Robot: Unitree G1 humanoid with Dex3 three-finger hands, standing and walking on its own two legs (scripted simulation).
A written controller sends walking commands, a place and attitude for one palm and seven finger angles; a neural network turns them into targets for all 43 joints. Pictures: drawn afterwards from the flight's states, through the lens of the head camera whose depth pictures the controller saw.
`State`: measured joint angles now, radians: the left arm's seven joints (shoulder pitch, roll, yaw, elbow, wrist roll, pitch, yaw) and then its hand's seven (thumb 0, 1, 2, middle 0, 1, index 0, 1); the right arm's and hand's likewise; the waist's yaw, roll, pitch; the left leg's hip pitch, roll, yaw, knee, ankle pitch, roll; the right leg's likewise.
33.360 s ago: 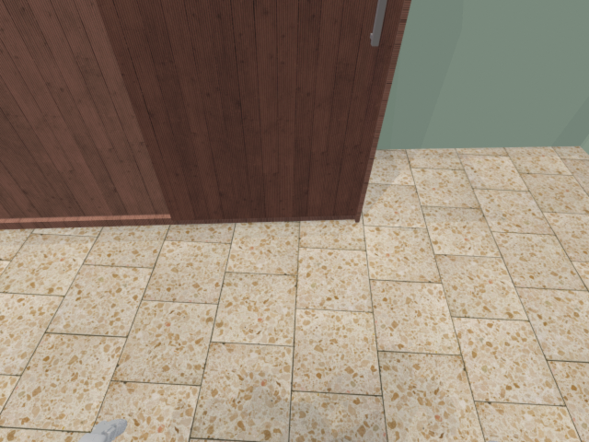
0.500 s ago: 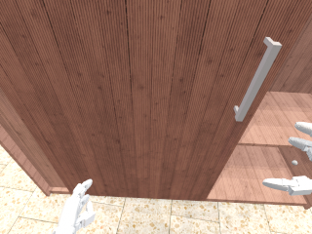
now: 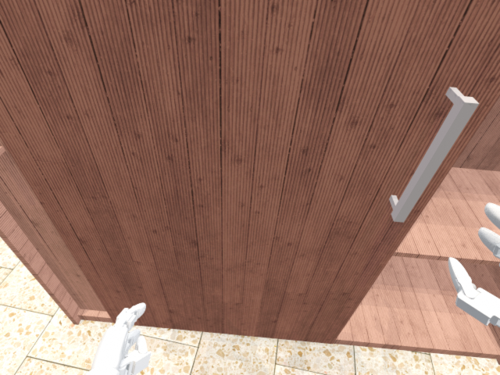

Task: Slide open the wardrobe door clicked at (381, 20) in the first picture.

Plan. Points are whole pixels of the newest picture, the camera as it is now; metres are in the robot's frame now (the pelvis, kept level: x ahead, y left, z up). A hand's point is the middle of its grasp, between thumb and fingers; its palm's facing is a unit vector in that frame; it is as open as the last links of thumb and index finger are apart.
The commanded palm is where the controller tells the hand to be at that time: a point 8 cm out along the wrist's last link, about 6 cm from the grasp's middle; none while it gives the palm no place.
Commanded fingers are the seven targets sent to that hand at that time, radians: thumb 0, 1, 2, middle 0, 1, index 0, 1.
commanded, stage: draw the hand back to the body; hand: right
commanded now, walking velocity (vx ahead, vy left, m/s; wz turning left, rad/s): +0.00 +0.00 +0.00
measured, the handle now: (422, 161) +0.41 -0.29 +0.18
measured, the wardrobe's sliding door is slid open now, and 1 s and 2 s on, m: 0.66 0.66 0.66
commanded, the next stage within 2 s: step back with the hand held close in 0.42 s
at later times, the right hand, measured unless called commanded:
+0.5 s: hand (468, 297) +0.17 -0.24 +0.16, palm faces +0.45 +0.82 -0.37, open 7.4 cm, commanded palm +0.13 -0.28 +0.17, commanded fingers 0.00 -0.90 -0.90 0.20 0.30 0.20 0.30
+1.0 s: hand out of the picture +0.14 -0.29 +0.16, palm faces +0.37 +0.80 -0.48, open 7.4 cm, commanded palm +0.08 -0.33 +0.17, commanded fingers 0.00 -0.90 -0.90 0.20 0.30 0.20 0.30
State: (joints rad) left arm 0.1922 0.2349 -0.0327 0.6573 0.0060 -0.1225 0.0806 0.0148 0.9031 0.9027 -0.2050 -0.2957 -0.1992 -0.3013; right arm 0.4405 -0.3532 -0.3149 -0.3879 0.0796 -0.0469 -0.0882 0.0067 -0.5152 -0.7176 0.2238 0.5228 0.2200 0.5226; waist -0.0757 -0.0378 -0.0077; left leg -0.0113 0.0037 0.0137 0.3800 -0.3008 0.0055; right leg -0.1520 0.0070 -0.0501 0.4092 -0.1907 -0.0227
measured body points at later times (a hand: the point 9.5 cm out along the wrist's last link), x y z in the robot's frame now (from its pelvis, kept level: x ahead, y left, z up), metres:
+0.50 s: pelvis -0.01 +0.02 +0.00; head -0.04 +0.04 +0.45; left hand +0.19 +0.23 -0.08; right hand +0.14 -0.28 +0.18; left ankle -0.06 +0.11 -0.74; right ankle +0.02 -0.10 -0.74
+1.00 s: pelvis -0.06 -0.03 +0.00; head -0.05 -0.04 +0.45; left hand +0.13 +0.21 -0.07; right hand +0.12 -0.33 +0.18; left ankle -0.06 +0.11 -0.74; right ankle +0.02 -0.10 -0.74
